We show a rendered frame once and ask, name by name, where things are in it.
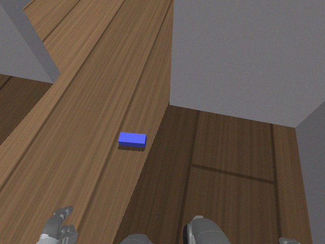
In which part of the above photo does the carton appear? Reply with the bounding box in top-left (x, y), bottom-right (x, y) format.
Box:
top-left (118, 132), bottom-right (147, 147)

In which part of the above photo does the left robot hand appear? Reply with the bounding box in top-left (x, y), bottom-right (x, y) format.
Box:
top-left (39, 206), bottom-right (78, 244)

